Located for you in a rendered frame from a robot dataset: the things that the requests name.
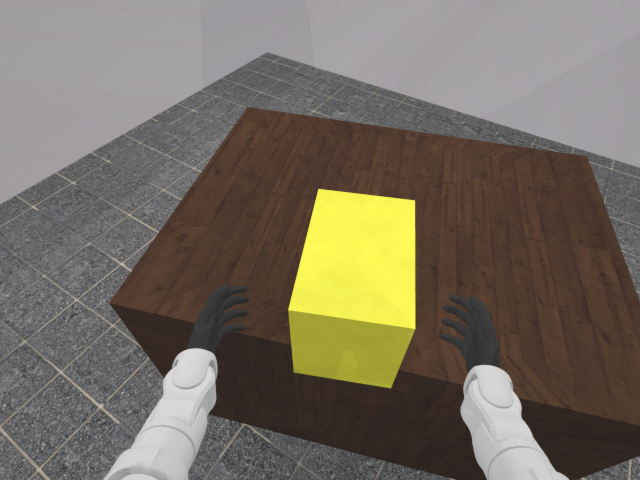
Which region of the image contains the carton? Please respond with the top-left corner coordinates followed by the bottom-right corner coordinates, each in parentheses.
top-left (288, 189), bottom-right (415, 388)

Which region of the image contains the right robot hand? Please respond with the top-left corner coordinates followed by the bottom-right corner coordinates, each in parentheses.
top-left (439, 295), bottom-right (501, 373)

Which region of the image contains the pedestal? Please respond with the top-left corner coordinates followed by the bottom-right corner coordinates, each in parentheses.
top-left (109, 107), bottom-right (640, 480)

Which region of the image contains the left robot hand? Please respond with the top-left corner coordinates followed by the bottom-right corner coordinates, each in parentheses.
top-left (186, 283), bottom-right (249, 355)

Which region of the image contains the left robot forearm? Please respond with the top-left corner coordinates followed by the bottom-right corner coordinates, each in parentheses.
top-left (103, 348), bottom-right (218, 480)

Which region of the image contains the right robot forearm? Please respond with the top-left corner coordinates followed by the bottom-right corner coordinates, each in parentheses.
top-left (460, 365), bottom-right (569, 480)

